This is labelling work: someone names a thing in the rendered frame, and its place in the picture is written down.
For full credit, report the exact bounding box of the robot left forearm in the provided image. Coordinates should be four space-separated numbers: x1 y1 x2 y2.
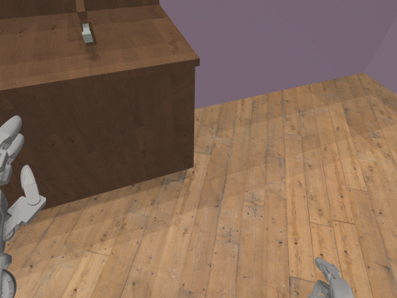
0 253 17 298

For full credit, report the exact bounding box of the robot left hand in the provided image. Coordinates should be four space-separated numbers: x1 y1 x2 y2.
0 115 46 253

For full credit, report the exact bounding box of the tap lever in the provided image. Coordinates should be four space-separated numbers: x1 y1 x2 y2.
82 24 93 43

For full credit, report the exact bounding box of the robot right hand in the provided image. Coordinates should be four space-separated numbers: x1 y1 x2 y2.
308 257 355 298

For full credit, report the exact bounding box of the counter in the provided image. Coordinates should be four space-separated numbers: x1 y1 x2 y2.
0 0 200 210

